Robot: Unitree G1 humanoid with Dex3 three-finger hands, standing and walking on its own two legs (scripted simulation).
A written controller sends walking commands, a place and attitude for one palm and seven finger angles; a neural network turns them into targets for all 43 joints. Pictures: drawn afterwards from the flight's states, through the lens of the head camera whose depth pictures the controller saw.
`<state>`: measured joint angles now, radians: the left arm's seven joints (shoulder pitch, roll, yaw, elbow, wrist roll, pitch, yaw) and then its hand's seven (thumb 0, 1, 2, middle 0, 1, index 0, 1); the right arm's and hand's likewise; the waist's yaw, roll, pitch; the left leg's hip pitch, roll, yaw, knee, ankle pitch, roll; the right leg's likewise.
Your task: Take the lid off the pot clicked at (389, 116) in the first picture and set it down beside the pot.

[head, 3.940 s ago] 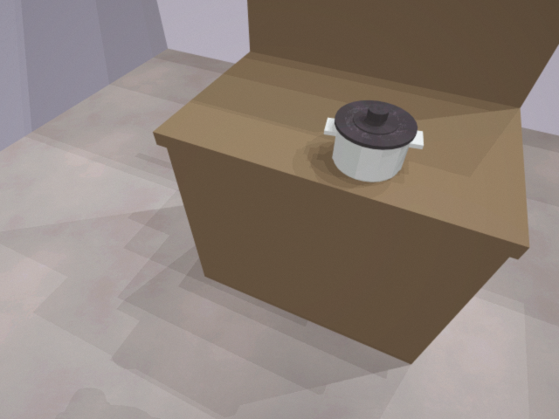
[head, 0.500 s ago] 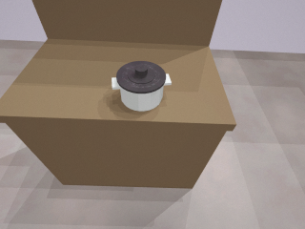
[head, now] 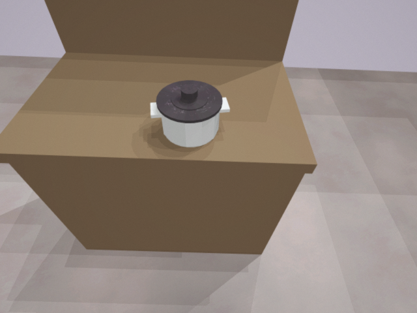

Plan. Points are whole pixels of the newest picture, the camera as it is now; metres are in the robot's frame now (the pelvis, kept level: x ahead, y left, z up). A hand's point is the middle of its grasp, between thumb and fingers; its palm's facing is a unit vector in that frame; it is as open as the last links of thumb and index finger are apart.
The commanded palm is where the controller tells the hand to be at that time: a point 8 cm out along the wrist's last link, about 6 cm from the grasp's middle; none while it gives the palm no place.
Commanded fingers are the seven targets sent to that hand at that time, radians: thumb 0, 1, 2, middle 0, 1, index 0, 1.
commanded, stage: look again from close up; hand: left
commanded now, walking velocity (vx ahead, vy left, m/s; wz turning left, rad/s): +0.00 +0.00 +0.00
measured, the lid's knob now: (189, 92) +0.60 +0.08 +0.10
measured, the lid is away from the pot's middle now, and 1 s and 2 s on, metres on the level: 0.00 0.00 0.00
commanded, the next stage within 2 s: shuffle to correct the standing spot in 0.74 s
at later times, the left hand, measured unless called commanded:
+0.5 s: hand out of the picture +0.03 +0.18 -0.19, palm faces +0.04 -0.98 -0.19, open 7.4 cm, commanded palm none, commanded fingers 0.00 0.90 0.90 -0.20 -0.30 -0.20 -0.30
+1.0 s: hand out of the picture +0.00 +0.18 -0.19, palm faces +0.02 -0.99 -0.17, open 7.4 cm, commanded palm none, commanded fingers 0.00 0.90 0.90 -0.20 -0.30 -0.20 -0.30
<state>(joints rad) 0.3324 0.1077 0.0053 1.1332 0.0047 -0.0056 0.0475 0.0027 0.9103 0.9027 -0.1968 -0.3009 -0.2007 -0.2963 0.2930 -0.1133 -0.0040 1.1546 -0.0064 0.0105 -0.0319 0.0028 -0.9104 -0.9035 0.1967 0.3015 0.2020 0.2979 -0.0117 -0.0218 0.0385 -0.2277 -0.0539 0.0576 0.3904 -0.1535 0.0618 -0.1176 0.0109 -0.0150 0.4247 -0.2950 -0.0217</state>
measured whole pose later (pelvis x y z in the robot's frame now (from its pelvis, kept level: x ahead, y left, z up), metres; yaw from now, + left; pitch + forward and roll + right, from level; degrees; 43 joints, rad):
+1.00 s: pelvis +0.02 +0.01 -0.01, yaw -1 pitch +0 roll +0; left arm 0.35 0.18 0.00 1.07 0.02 0.00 0.03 0.00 0.91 0.90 -0.20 -0.30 -0.20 -0.30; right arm 0.25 -0.14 0.00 1.10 0.00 -0.01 -0.02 0.00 -0.92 -0.90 0.20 0.30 0.20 0.30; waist 0.01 -0.06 0.01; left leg -0.26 -0.06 0.08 0.49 -0.24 0.08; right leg -0.14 0.00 0.00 0.51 -0.37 -0.01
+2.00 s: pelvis +0.15 -0.05 +0.00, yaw +2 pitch +3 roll +0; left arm 0.14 0.18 0.05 0.95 0.02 0.04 -0.01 0.00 0.91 0.90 -0.19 -0.30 -0.20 -0.30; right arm 0.38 -0.12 -0.03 1.03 -0.04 -0.02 -0.02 0.00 -0.91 -0.90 0.20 0.30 0.21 0.30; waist -0.08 -0.02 0.04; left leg -0.27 0.02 0.02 0.41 -0.20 0.00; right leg -0.43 -0.04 -0.02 0.73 -0.35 0.03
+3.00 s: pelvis +0.11 -0.01 -0.01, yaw +2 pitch +0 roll +0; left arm 0.35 0.18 0.00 0.96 0.02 0.03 0.03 0.00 0.91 0.90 -0.20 -0.30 -0.20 -0.30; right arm 0.26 -0.20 -0.02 0.90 -0.01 0.03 0.00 -0.01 -0.93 -0.90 0.20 0.30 0.21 0.30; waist 0.01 0.03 0.03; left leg -0.30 -0.07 0.08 0.53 -0.24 0.09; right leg -0.32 -0.03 0.08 0.56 -0.27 0.01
